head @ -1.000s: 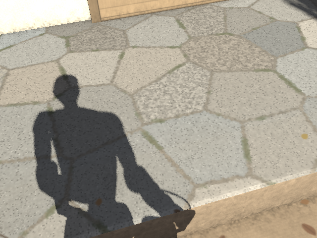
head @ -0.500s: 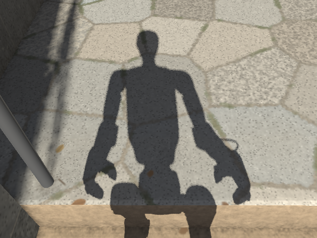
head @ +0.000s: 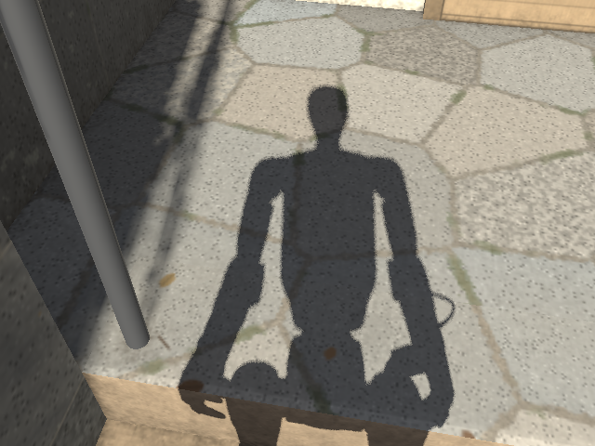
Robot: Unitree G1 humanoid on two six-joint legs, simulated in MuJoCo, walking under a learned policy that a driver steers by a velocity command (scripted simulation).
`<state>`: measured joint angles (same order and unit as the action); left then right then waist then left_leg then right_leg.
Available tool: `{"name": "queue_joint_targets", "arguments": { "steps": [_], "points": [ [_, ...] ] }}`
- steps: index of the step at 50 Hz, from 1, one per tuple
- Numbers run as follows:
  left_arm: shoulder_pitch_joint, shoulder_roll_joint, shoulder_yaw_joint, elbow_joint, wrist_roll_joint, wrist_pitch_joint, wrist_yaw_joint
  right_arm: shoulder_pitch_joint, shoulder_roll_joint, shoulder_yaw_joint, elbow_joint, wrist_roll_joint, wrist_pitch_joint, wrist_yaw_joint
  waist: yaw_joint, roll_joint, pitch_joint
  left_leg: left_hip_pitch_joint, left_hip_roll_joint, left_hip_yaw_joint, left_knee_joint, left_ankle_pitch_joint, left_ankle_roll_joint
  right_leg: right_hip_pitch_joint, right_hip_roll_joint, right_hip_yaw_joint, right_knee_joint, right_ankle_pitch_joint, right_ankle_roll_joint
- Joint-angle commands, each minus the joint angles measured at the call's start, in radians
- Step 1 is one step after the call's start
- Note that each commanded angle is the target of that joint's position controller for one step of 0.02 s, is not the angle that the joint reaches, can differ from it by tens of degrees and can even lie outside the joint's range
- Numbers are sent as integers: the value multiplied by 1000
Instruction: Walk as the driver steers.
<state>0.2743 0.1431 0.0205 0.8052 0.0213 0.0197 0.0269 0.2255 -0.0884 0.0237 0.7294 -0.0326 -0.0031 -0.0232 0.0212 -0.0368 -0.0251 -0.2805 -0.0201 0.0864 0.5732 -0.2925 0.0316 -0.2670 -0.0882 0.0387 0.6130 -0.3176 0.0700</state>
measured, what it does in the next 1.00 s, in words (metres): stands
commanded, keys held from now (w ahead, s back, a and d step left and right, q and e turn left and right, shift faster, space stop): no key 0.72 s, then w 0.28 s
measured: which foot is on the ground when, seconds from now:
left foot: down 0.00-1.00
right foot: down 0.00-1.00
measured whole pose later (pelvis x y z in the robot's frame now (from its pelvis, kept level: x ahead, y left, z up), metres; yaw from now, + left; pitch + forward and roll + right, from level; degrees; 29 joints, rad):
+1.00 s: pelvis +0.03 -0.02 +0.00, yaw +0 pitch +5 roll -1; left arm 0.38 0.23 0.03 1.05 0.00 0.00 0.05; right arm 0.33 -0.22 -0.01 1.05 0.01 -0.04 -0.02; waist 0.04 0.01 -0.10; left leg -0.39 0.03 0.03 0.68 -0.39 0.07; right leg -0.32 0.00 0.02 0.61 -0.40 -0.05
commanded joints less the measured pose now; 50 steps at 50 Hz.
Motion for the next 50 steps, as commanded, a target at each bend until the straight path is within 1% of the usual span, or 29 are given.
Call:
{"name": "queue_joint_targets", "arguments": {
  "steps": [1, 2, 3, 4, 5, 7, 8, 9, 11, 14, 15, 16, 22, 30, 31, 32, 36, 37, 38, 39, 40, 42, 44, 45, 46, 47, 48, 49, 50],
  "points": [
    [62, 142, 37, 6, 3, -16, -2, 72, -129, -43, 10, 16, -19, 10, -26, -7, 32, 38, 123, -162, -221, 73, 52, 23, -16, 25, -179, 164, -66],
    [60, 112, 33, 22, 0, -17, -6, 53, -139, -47, 32, 14, -15, 3, -6, -19, 52, 59, 114, -144, -210, 88, 43, -14, -9, 27, -207, 136, -78],
    [56, 98, 31, 36, 7, -19, -6, 34, -141, -51, 43, 15, -13, -2, -2, -14, 50, 73, 115, -133, -200, 127, 39, -11, -10, 31, -232, 155, -82],
    [32, 95, 31, 42, 14, -20, -4, 27, -136, -52, 50, 14, -11, -6, -10, -18, 41, 86, 116, -121, -191, 190, 36, -5, -11, 34, -243, 197, -83],
    [38, 90, 31, 53, 16, -23, -3, 40, -134, -55, 65, 10, -10, -7, -8, -9, 19, 97, 114, -115, -190, 230, 34, 17, -9, 32, -248, 216, -86],
    [58, 82, 31, 76, 14, -20, -1, 61, -124, -57, 101, 15, -15, -5, -4, 6, -7, 107, 114, -106, -189, 267, 32, 50, -5, 27, -252, 243, -92],
    [65, 82, 31, 86, 14, -19, 0, 66, -123, -59, 116, 16, -16, -4, -1, 10, -10, 107, 114, -103, -191, 272, 31, 58, -3, 25, -257, 248, -95],
    [72, 89, 32, 103, 6, -22, 9, 57, -116, -57, 119, 9, -13, 2, -5, 2, -13, 102, 112, -103, -206, 248, 24, 65, -3, 28, -266, 252, -98],
    [76, 93, 34, 121, 6, -23, 16, 60, -124, -59, 141, 8, -11, 6, -3, 22, -5, 91, 110, -97, -214, 247, 16, 79, -3, 26, -276, 266, -103],
    [88, 103, 35, 149, 6, -20, 21, 83, -136, -60, 173, 10, -12, 6, -5, 35, 1, 88, 108, -89, -220, 251, 9, 90, 2, 23, -288, 282, -108],
    [87, 110, 33, 161, 0, -16, 21, 75, -140, -58, 177, 14, -13, 9, -8, 29, -3, 91, 107, -89, -217, 256, 7, 83, 9, 14, -278, 290, -113],
    [99, 97, 30, 169, -5, -17, 23, 84, -156, -61, 191, 18, -8, 10, -1, 48, -10, 91, 107, -85, -210, 259, 3, 82, 4, 14, -283, 269, -119],
    [103, 110, 23, 212, 0, -11, 25, 105, -169, -52, 232, 15, -2, 5, -7, 44, 29, 64, 109, -80, -216, 221, -4, 52, 15, 10, -295, 240, -123],
    [105, 113, 15, 251, -1, -6, 27, 121, -183, -43, 276, 17, -5, 0, -7, 40, 43, 49, 110, -75, -223, 190, -9, 43, 24, 7, -307, 221, -126],
    [97, 125, 18, 252, 4, -1, 25, 124, -176, -41, 282, 13, -3, -5, -10, 37, 47, 46, 109, -75, -228, 182, -5, 38, 26, 2, -297, 218, -120],
    [97, 123, 17, 254, 3, 7, 28, 135, -170, -37, 294, 9, -6, -10, 2, 38, 54, 43, 101, -74, -234, 164, -14, 37, 27, 0, -304, 211, -120],
    [103, 120, 12, 267, 2, 16, 30, 137, -177, -35, 310, 12, -13, -13, 3, 38, 52, 47, 100, -71, -240, 159, -18, 33, 30, 2, -304, 208, -121],
    [108, 127, 12, 271, 0, 18, 31, 146, -183, -37, 319, 15, -11, -15, 3, 38, 38, 51, 92, -65, -236, 71, -10, 31, 41, -6, -296, 124, -130],
    [103, 145, 18, 267, -9, 18, 33, 142, -206, -45, 317, 24, -8, -20, 3, 43, 38, 38, 80, -60, -217, -73, 10, 8, 58, -19, -266, -22, -147],
    [95, 160, 22, 259, -15, 16, 33, 130, -226, -53, 311, 31, -4, -26, 4, 53, 54, 2, 85, -75, -207, -226, 35, -40, 61, -13, -244, -174, -167],
    [86, 169, 24, 248, -17, 12, 33, 123, -235, -57, 306, 33, -2, -30, 4, 63, 85, -47, 100, -103, -203, -329, 58, -95, 51, 9, -230, -277, -186],
    [84, 171, 24, 233, -19, -5, 29, 122, -230, -60, 295, 37, -10, -31, 3, 65, 113, -103, 125, -150, -180, -372, 87, -162, 32, 51, -196, -326, -209],
    [98, 166, 21, 224, -18, -23, 25, 106, -219, -59, 279, 39, -22, -27, 12, 48, 87, -147, 128, -159, -135, -332, 93, -152, 18, 82, -175, -306, -225],
    [113, 171, 20, 222, -20, -29, 23, 85, -213, -58, 268, 39, -28, -23, 22, 26, 76, -190, 114, -143, -101, -304, 88, -122, 8, 106, -181, -311, -236],
    [133, 178, 19, 223, -19, -31, 21, 56, -194, -50, 256, 35, -35, -15, 34, -19, 67, -244, 83, -102, -47, -244, 73, -75, -8, 139, -206, -304, -251],
    [162, 199, 24, 231, -24, -27, 20, 41, -169, -41, 253, 34, -45, -5, 41, -74, 49, -289, 43, -50, 23, -197, 59, -7, -29, 193, -244, -329, -278],
    [186, 229, 31, 234, -25, -21, 22, 35, -146, -30, 252, 33, -54, 2, 44, -129, 41, -328, 16, -5, 110, -151, 47, 33, -69, 263, -284, -360, -308],
    [205, 248, 36, 238, -28, -15, 22, 52, -130, -21, 257, 38, -65, 11, 38, -158, 31, -342, 6, 18, 171, -107, 42, 63, -121, 345, -308, -378, -345],
    [205, 250, 37, 231, -24, -23, 18, 69, -142, -20, 270, 50, -71, 25, 28, -134, 36, -321, 9, 7, 176, -105, 54, 55, -136, 377, -317, -362, -369]
  ]
}}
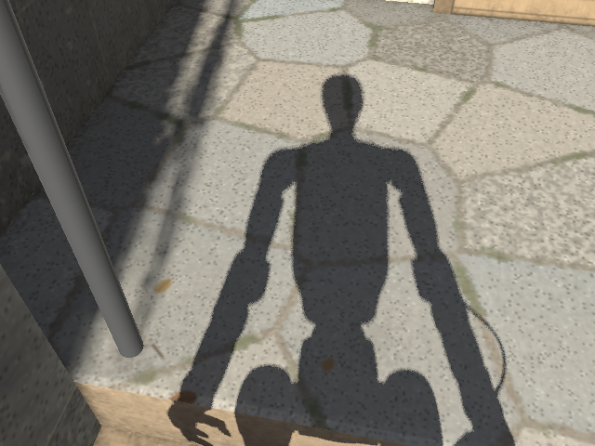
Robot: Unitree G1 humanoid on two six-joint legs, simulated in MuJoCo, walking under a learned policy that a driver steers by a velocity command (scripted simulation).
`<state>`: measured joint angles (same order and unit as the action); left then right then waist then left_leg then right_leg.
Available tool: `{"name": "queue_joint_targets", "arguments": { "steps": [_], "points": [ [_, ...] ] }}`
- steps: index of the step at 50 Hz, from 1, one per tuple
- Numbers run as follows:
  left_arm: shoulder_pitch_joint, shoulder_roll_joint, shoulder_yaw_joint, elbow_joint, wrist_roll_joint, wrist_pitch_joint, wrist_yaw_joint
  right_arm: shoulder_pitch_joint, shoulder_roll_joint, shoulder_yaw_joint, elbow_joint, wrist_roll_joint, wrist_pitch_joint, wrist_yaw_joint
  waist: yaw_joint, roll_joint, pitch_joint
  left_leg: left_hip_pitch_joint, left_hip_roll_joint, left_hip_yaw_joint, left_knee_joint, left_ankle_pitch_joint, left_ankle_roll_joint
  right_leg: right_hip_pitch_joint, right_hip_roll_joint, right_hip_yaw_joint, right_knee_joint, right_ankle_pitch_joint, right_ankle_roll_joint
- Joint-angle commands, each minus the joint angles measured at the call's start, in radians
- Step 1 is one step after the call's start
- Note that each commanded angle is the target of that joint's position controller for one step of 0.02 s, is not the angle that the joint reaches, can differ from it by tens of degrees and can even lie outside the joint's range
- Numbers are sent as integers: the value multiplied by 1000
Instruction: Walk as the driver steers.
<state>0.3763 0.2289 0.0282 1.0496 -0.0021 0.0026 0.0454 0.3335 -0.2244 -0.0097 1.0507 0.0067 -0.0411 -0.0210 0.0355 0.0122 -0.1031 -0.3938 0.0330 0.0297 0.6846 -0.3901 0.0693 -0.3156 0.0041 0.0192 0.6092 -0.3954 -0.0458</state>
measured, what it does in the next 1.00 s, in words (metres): climbs: right foot 0.18 m higher, then left foot 0.18 m higher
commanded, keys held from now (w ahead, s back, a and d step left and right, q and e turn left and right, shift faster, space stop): w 1.00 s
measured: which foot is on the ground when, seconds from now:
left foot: down 0.00-0.40, up 0.42-0.86, down 0.88-1.00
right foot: down 0.00-0.08, up 0.10-0.36, down 0.38-0.92, up 0.94-1.00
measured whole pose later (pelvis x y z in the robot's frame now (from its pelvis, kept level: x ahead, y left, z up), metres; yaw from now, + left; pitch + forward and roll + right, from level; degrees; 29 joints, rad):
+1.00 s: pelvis +0.46 -0.02 +0.29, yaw -2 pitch +2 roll +2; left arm 0.46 0.14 0.00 1.03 0.00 -0.09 -0.02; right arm 0.13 -0.21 0.01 0.82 -0.02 -0.06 0.02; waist 0.00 0.03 -0.05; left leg -0.67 0.01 0.19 1.08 -0.46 0.10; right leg -0.54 0.06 0.13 1.61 -0.07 -0.16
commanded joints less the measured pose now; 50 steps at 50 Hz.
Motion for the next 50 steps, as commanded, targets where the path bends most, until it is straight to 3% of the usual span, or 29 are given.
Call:
{"name": "queue_joint_targets", "arguments": {
  "steps": [1, 3, 4, 5, 7, 8, 11, 13, 15, 17, 18, 20, 21, 22, 23, 25, 27, 29, 31, 35, 39, 40, 42, 44, 45, 46, 47, 49, 50],
  "points": [
    [75, 156, 27, -17, 0, -7, -3, -31, -18, 13, -47, 13, -33, 29, -8, -169, 142, -143, -33, 57, 19, 12, 27, 58, -225, 367, -304, -200, -246],
    [-130, 96, 0, -76, 7, -21, -23, 181, -102, -14, 0, 11, -29, 29, -163, -5, 137, 243, 59, -95, -200, 174, 96, -228, -97, 126, 2, 145, -146],
    [-123, 13, -22, -98, 11, -55, -28, 331, -246, -61, 34, 5, -16, 24, -188, 296, 65, 519, 218, -421, -355, 222, 197, -445, 44, -46, 388, 277, -38],
    [-78, -26, -27, -50, -13, -75, -44, 493, -237, -66, 66, -13, -1, 7, -220, 361, -5, 629, 387, -708, -482, 282, 320, -596, 121, -49, 852, -25, 40],
    [-254, -102, -48, -130, -59, -119, -71, 385, -144, -40, 53, -48, 1, -6, -163, 115, 171, 611, 421, -581, -440, 332, 312, -1040, 96, 139, 1657, -106, 18],
    [-356, -154, -77, -212, -50, -130, -73, 369, -102, -33, 51, -49, 1, 3, -153, 40, 216, 651, 386, -449, -429, 343, 262, -1207, 70, 138, 1756, -95, -7],
    [-348, -194, -123, -345, -45, -111, -94, 272, 79, 30, 69, -40, 1, 23, -44, 25, 255, 511, 306, -236, -441, 320, 122, -1357, 37, 172, 1953, -136, -86],
    [-368, -174, -164, -483, -43, -100, -96, 32, 23, 37, 4, -25, -8, 14, 85, 46, 298, 29, 187, 22, -606, 212, 50, -1059, -39, 76, 1475, 20, -71],
    [-431, -127, -189, -537, -9, -79, -87, -2, -42, 31, -30, 5, -28, -11, 98, 35, 199, -465, 121, 142, -882, 379, 111, -311, -65, -209, 963, 223, -37],
    [-300, -22, -121, -480, 5, -76, -57, 140, -212, -3, -5, 28, -52, -2, 161, 119, -109, -89, 200, 99, -632, 1816, 159, 64, 62, -287, 987, 44, -59],
    [-144, 26, -93, -435, 13, -58, -49, 141, -323, -43, -8, 37, -35, -4, 227, 229, -161, 238, 228, 91, -428, 2141, 140, -24, 77, -240, 797, -59, -62],
    [-34, 122, -37, -368, 24, -37, -44, 143, -263, -47, -41, 20, -24, 2, 226, 237, -155, 362, 228, 11, -29, 1971, 138, 52, 71, 39, 329, -121, -117],
    [122, 264, 8, -288, 53, -17, -47, 149, -125, -23, -70, -37, -57, 37, 199, -268, -237, 14, 21, -32, 415, 1094, 91, 300, -201, 587, 31, 290, -316],
    [251, 244, 10, -209, 80, 0, -18, 74, -46, -23, -62, -16, -96, 74, 211, -332, -295, -200, -225, -286, 1064, 274, 42, 317, -326, 1049, -337, 121, -395],
    [162, 120, -18, -186, 40, -14, -20, -45, 44, -12, -162, 1, -111, 109, 131, -206, -133, -460, -193, -399, 1395, 184, 65, 209, -348, 982, -346, -128, -309],
    [57, -59, -48, -89, 7, -44, -58, -244, 132, 43, -319, -14, -93, 107, 6, -27, 177, -727, -126, -332, 1543, 219, 128, -31, -280, 597, -252, -211, -168],
    [-24, -193, -79, -43, 17, -62, -89, -90, 155, 73, -305, 3, -66, 93, -113, 9, 184, -752, -97, -316, 1576, 318, 142, -114, -190, 277, -201, 12, -64],
    [-95, -164, -77, -41, 45, -64, -105, -63, 142, 87, -304, 37, -47, 87, -167, -3, 219, -837, -80, -267, 1518, 317, 121, -195, -170, 84, -249, 76, -52],
    [-71, -120, -80, -15, 60, -77, -109, -150, 160, 105, -330, 24, -32, 69, -145, -59, 198, -830, -97, -151, 1546, 416, 86, -294, -147, -6, -301, 154, -76],
    [129, -49, -79, 57, 14, -76, -95, -350, 188, 138, -406, 5, -12, 39, -49, -43, 181, -1032, -28, -66, 1363, 414, 29, -146, -150, 31, -332, 144, -59],
    [390, -23, -63, 116, -11, -75, -15, -656, 148, 160, -512, 20, -31, 57, 79, -96, 113, -817, 93, 229, 927, 238, 8, 66, -245, 135, -631, 373, -95],
    [323, 4, -57, 97, -26, -72, -11, -616, 161, 158, -508, 11, -38, 51, 22, -163, 65, -563, 76, 209, 715, 89, 38, 84, -240, 59, -602, 748, -83],
    [375, 101, -38, 97, 25, -78, -16, -474, 81, 108, -471, 19, -43, 49, -67, -312, -113, -273, -84, 264, 635, -179, 87, 303, -253, -20, -382, 1764, -108],
    [188, 180, -10, 53, 27, -72, -4, -201, -52, 41, -413, 14, -46, 65, -249, -437, -175, -141, -66, 69, 414, -104, 136, 485, -291, -24, -111, 2116, -130],
    [147, 123, -10, -4, 19, -99, -15, -19, -122, 5, -324, -9, -32, 62, -262, -229, -275, 178, 76, -289, 296, -177, 212, 156, -216, -23, 135, 2079, -146],
    [98, 49, -20, -20, 19, -131, -40, 191, -230, -45, -263, -44, -5, 36, -308, 97, -359, 457, 219, -765, -119, -384, 326, -152, -16, 49, 544, 1290, -127],
    [29, -14, -16, -44, 20, -152, -77, 169, -206, -37, -217, -56, 11, 14, -255, 254, -339, 385, 324, -1055, -392, -365, 358, -323, 127, 147, 1129, 368, -87],
    [-140, -142, -43, -226, -13, -136, -88, -18, 40, 24, -189, -34, -15, 46, -100, 51, 11, -6, 346, -783, -320, -328, 211, -599, 72, 213, 1541, 225, -147],
    [-134, -128, -41, -254, -4, -114, -72, -70, 114, 37, -147, -34, -28, 64, -21, -38, 119, -125, 276, -551, -291, -209, 137, -625, 44, 196, 1485, 203, -174]
  ]
}}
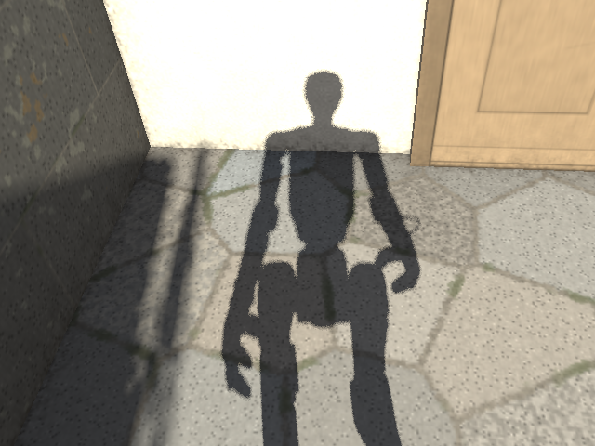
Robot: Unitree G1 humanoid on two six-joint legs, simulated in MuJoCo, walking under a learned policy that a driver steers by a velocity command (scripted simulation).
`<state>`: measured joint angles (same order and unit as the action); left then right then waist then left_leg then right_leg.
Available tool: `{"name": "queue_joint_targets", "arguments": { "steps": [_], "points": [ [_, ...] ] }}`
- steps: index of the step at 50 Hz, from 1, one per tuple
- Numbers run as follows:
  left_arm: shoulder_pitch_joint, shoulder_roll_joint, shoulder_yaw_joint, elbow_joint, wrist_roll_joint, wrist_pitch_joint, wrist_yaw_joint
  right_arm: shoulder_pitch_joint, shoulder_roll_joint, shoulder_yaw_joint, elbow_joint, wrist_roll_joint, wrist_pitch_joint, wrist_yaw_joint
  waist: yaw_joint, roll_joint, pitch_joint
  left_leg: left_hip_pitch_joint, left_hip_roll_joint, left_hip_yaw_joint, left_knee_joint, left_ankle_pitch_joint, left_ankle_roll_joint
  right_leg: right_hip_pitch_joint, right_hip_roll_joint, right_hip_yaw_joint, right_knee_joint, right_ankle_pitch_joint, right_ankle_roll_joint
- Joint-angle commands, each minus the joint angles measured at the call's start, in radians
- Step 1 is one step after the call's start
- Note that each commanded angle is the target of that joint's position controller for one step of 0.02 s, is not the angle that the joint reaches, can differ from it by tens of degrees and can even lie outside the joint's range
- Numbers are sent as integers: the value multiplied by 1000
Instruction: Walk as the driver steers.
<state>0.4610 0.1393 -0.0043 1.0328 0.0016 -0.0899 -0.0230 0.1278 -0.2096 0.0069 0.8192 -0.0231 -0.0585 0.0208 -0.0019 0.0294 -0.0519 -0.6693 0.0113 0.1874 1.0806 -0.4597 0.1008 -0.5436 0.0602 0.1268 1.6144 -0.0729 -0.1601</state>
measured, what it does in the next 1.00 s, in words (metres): climbs, turning right: right foot, then left foot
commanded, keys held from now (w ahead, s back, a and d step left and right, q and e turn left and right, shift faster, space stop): w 0.04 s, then w+e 0.76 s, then w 0.06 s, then no key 0.14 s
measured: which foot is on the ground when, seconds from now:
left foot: down 0.00-0.48, up 0.50-0.94, down 0.96-1.00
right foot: up 0.00-0.46, down 0.48-0.98, up 1.00-1.00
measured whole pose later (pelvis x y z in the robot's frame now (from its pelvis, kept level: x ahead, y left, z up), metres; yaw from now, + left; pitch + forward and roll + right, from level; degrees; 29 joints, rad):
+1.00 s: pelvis +0.60 -0.15 +0.06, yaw -26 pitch +3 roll +0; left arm 0.35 0.28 0.09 0.73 0.00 -0.06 0.02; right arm 0.02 -0.25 -0.05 0.67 -0.04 -0.14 0.01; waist 0.07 -0.01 0.02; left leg -0.53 -0.01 0.00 0.50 -0.02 0.03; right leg -0.11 0.10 0.19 0.71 -0.53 -0.04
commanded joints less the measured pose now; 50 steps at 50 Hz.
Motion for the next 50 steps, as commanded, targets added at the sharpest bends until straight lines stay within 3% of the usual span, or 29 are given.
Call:
{"name": "queue_joint_targets", "arguments": {
  "steps": [1, 3, 6, 7, 8, 10, 13, 17, 19, 20, 22, 23, 24, 25, 26, 27, 28, 29, 30, 34, 37, 39, 40, 43, 45, 47, 48, 49, 50],
  "points": [
    [-159, -59, -23, -242, -8, -7, 7, 93, 144, 32, 101, -18, -12, 39, 90, -81, 73, 124, 233, -505, -651, -8, 40, -402, -40, 107, 406, -62, -66],
    [-43, -37, -26, -209, -52, 22, 35, 12, 123, 18, 75, -17, -15, 47, 157, -46, 115, 92, 165, -246, -695, 140, 0, -372, -60, 106, 130, -36, -27],
    [-163, 64, 0, -253, -24, 30, 58, 39, 3, 8, 70, -15, -44, 21, 131, 35, 85, 48, 108, -54, -839, 349, 13, -238, -70, -40, -241, 170, 67],
    [-193, 86, 11, -256, -22, 27, 51, 84, -40, -2, 78, -9, -53, 4, 105, 72, 60, 111, 111, -40, -872, 381, 33, -219, -81, -71, -322, 209, 94],
    [-226, 100, 21, -245, -36, 29, 43, 147, -70, -13, 87, -15, -56, -12, 68, 86, 46, 208, 131, -52, -895, 377, 48, -222, -111, -95, -386, 211, 114],
    [-314, 97, 27, -258, -47, 33, 20, 241, -116, -32, 97, -7, -61, -37, 10, 68, 61, 415, 179, -97, -924, 383, 60, -307, -156, -95, -517, 193, 117],
    [-476, 88, 24, -319, -53, 32, -14, 314, -124, -45, 84, 1, -60, -44, -68, 18, 103, 678, 277, -139, -937, 356, 68, -448, -179, -101, -697, 154, 105],
    [-566, 63, 18, -388, -52, 32, -29, 325, -132, -56, 67, 25, -38, -45, -101, 9, 156, 805, 315, -95, -937, 379, 75, -391, -171, -160, -901, 37, 97],
    [-570, 75, 21, -402, -40, 34, -38, 311, -147, -62, 70, 22, -26, -41, -99, 43, 167, 797, 303, -23, -909, 539, 57, -257, -136, -232, -968, -5, 72],
    [-563, 98, 31, -414, -37, 36, -41, 303, -164, -66, 72, 22, -23, -42, -85, 67, 158, 799, 299, 2, -861, 764, 46, -176, -103, -262, -983, -23, 56],
    [-393, 163, 65, -393, -30, 38, -45, 279, -203, -77, 70, 29, -12, -49, 23, 120, 66, 803, 282, 47, -632, 1155, 18, 57, -21, -310, -1001, -79, 14],
    [-233, 220, 98, -355, -29, 40, -42, 273, -214, -80, 68, 33, -6, -47, 105, 114, -3, 729, 256, 65, -446, 1165, -8, 274, 10, -283, -1055, -69, -22],
    [-76, 304, 136, -329, -26, 49, -19, 281, -191, -74, 38, 26, -14, -49, 170, 53, -103, 482, 223, 46, -193, 941, -51, 592, -65, -111, -1024, -52, -68],
    [-36, 410, 155, -325, -17, 47, -7, 351, -48, -31, -30, 6, -43, -36, 77, -259, -225, 44, 19, 15, 220, 145, -130, 937, -346, 441, -1126, -201, -251],
    [-60, 345, 135, -361, -9, 35, -3, 297, -106, -39, -48, 33, -87, -26, 79, -176, -387, -6, -40, -248, 381, -59, -139, 953, -439, 770, -1329, -246, -292],
    [-84, 292, 119, -350, 1, 27, -2, 162, -143, -52, -90, 68, -105, -20, 98, -128, -251, -80, 21, -289, 403, 28, -118, 866, -382, 575, -1337, -122, -196],
    [-147, 260, 112, -368, -7, 19, -6, 128, -134, -46, -107, 57, -118, -27, 72, -84, -173, -89, 69, -292, 348, 104, -95, 730, -346, 428, -1312, -13, -158],
    [-200, 234, 105, -382, -19, 16, -11, 106, -148, -55, -113, 29, -121, -40, 37, -16, -114, -62, 96, -283, 289, 144, -89, 605, -296, 312, -1321, 105, -139],
    [-218, 200, 93, -393, -12, 14, -7, 126, -160, -65, -124, 22, -111, -40, 2, -39, -94, -18, 117, -288, 259, 177, -87, 530, -262, 240, -1337, 174, -136],
    [-170, 209, 92, -376, -20, 13, 18, 86, -116, -66, -174, 12, -74, -30, -26, -27, -9, -102, 130, -261, 155, 184, -131, 433, -224, 186, -1396, 205, -154],
    [-169, 242, 104, -382, -11, 13, 37, -23, -120, -65, -199, 8, -67, -32, -4, -54, 72, -75, 102, -236, -154, 355, -161, 309, -154, 111, -1415, 208, -131],
    [-138, 257, 110, -375, -19, 19, 40, -124, -81, -54, -204, 13, -69, -23, 36, -99, 67, 51, 42, -197, -385, 537, -162, 264, -113, 67, -1382, 164, -88],
    [-125, 271, 117, -368, -24, 20, 41, -154, -85, -55, -207, 9, -72, -15, 49, -110, 57, 106, 20, -185, -454, 598, -159, 243, -109, 69, -1383, 127, -77],
    [-83, 259, 117, -346, -34, 7, 43, -198, -125, -70, -215, 29, -81, 2, 69, -135, 61, 146, 25, -234, -564, 667, -125, 340, -176, 143, -1362, 10, -57],
    [-70, 249, 117, -330, -31, 17, 47, -197, -147, -84, -222, 13, -84, 6, 59, -146, 66, 118, 10, -239, -607, 585, -86, 470, -205, 169, -1258, 181, -26],
    [-136, 243, 117, -370, -1, 22, 49, -84, -189, -102, -201, 11, -92, -8, 1, -176, 10, 239, -20, -204, -649, 538, -43, 530, -176, 169, -1103, 493, 26],
    [-171, 222, 109, -399, 6, 19, 45, 10, -204, -108, -182, -6, -98, -15, -42, -169, -87, 417, 13, -200, -637, 685, -21, 488, -118, 135, -970, 515, 63],
    [-178, 174, 92, -435, 27, 12, 44, 125, -247, -115, -178, -33, -100, -18, -76, -46, -208, 723, 161, -320, -525, 1083, 49, 276, -36, 111, -723, 254, 104],
    [28, 127, 70, -397, 4, 7, 37, 214, -273, -122, -135, -33, -86, -15, -22, 338, -367, 1058, 429, -687, -557, 1299, 258, -35, 98, 58, -332, -566, 187]
  ]
}}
